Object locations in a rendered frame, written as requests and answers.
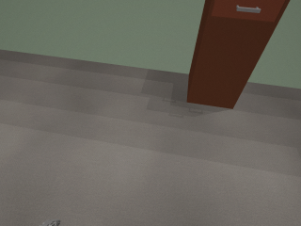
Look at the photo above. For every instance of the drawer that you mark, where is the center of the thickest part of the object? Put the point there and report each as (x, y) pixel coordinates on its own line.
(227, 8)

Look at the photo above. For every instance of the handle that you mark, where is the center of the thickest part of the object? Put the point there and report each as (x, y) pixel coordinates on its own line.
(244, 9)

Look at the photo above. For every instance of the cabinet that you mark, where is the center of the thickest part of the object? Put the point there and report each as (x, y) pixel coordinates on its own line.
(227, 51)

